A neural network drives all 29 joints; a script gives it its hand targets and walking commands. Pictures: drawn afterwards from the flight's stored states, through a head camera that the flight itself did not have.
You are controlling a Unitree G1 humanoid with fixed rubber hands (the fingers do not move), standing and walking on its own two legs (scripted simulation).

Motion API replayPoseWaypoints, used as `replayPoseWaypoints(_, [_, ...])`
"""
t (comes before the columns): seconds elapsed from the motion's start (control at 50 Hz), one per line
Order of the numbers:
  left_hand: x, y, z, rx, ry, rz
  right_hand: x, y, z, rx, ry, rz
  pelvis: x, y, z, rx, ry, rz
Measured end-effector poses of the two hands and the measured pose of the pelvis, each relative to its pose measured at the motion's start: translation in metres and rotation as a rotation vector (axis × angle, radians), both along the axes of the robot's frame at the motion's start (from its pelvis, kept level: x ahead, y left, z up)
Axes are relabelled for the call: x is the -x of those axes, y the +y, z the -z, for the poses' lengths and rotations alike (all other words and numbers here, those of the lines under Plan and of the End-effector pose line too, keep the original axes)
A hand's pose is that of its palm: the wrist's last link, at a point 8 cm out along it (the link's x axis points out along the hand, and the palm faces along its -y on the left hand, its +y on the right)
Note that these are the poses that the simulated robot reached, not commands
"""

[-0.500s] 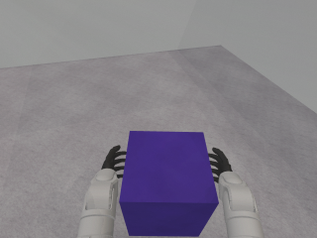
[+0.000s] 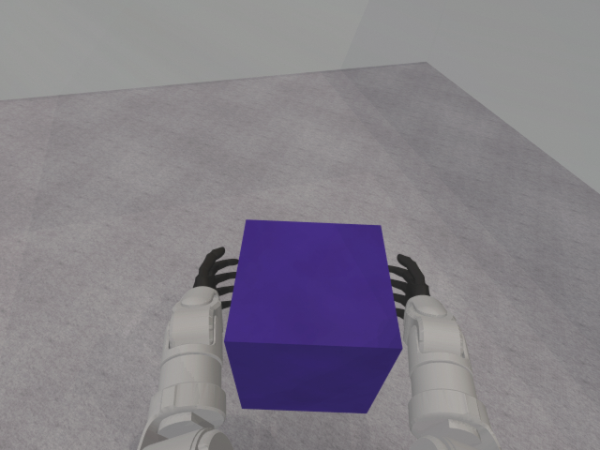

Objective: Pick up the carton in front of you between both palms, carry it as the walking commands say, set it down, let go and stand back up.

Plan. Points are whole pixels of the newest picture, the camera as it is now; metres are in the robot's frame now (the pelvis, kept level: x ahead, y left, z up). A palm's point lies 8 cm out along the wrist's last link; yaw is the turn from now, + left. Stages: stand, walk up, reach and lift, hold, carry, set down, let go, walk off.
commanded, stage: set down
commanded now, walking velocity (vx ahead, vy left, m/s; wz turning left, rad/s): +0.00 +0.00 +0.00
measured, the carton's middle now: (308, 320) +0.34 +0.02 -0.05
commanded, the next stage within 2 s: none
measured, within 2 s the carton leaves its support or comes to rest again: neither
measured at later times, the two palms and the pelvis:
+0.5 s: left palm (213, 331) +0.37 +0.19 -0.18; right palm (367, 328) +0.39 -0.10 -0.17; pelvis -0.03 -0.03 -0.10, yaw +0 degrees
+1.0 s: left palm (211, 347) +0.40 +0.22 -0.33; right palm (339, 333) +0.45 -0.07 -0.32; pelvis -0.06 -0.02 -0.23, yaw -2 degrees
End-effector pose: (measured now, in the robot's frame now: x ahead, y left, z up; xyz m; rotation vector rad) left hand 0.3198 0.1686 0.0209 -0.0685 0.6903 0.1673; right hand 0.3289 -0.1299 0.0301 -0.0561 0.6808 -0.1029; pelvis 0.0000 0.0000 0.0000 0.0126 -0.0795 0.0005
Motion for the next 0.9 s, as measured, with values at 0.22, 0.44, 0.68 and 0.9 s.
replayPoseWaypoints(0.22, [-0.013, 0.017, 0.108, -0.054, 0.018, -0.020, -0.033, 0.018, 0.107, 0.017, 0.016, -0.068, 0.016, -0.020, 0.028, 0.033, 0.302, -0.037])
replayPoseWaypoints(0.44, [-0.037, 0.023, 0.189, -0.045, -0.051, -0.043, -0.057, 0.024, 0.190, -0.050, -0.050, -0.030, 0.024, -0.030, 0.086, 0.040, 0.616, -0.014])
replayPoseWaypoints(0.68, [-0.057, 0.039, 0.241, -0.025, -0.012, -0.090, -0.088, 0.041, 0.243, -0.055, -0.013, -0.059, 0.038, -0.028, 0.140, 0.045, 0.758, -0.011])
replayPoseWaypoints(0.9, [-0.073, 0.051, 0.317, -0.032, -0.008, -0.114, -0.114, 0.055, 0.317, -0.037, -0.011, -0.099, 0.051, -0.021, 0.200, 0.066, 0.863, -0.005])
